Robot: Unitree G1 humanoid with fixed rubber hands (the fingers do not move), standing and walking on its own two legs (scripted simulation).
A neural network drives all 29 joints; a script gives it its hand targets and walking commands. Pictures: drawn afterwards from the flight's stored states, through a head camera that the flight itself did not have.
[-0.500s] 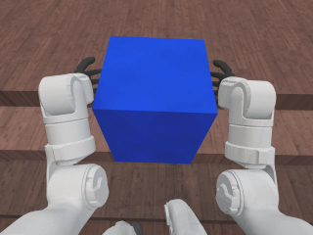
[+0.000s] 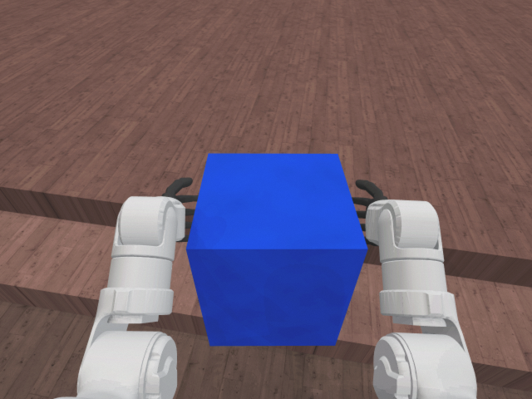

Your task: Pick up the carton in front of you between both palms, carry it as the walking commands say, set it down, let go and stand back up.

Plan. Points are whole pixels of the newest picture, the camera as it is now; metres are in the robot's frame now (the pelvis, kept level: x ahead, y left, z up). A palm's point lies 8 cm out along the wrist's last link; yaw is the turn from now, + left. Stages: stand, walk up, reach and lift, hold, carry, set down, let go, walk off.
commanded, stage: carry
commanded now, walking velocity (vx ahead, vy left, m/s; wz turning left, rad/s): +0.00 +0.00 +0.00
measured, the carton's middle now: (272, 251) +0.35 +0.00 +0.05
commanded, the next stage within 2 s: none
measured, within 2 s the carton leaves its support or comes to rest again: neither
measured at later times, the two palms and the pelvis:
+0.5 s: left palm (144, 237) +0.31 +0.17 +0.13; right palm (364, 241) +0.31 -0.13 +0.13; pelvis -0.03 +0.02 +0.00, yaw +0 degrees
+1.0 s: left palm (148, 251) +0.29 +0.16 +0.13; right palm (373, 257) +0.29 -0.14 +0.13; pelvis -0.05 +0.01 +0.00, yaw +0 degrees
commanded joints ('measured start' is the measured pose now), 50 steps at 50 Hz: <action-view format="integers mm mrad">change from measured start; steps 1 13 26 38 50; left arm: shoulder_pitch -778 -713 -714 -704 -699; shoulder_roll -1131 -1124 -1124 -1120 -1115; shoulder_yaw -557 -563 -561 -567 -573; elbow -165 -105 -105 -122 -134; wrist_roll -447 -441 -445 -446 -446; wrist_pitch -40 -48 -59 -61 -62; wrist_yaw -210 -232 -233 -228 -227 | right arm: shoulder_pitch -735 -675 -674 -673 -671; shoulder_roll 1169 1126 1125 1130 1137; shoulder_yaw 548 555 554 571 584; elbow -153 -142 -146 -165 -171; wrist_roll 456 431 432 441 447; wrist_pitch -33 -44 -52 -53 -53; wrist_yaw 233 237 235 233 236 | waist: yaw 8 7 8 8 7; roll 10 12 11 3 -6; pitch -447 -378 -339 -351 -358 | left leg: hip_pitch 179 159 112 86 71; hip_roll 109 113 109 102 96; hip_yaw -103 -118 -130 -123 -111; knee -17 -57 -105 -107 -93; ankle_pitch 395 341 183 131 116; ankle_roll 90 101 105 103 96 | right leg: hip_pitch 157 81 44 33 28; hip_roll -154 -146 -143 -145 -152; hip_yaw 109 106 108 110 112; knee -20 -29 -46 -45 -56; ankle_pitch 441 263 127 118 121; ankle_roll -58 -50 -53 -55 -61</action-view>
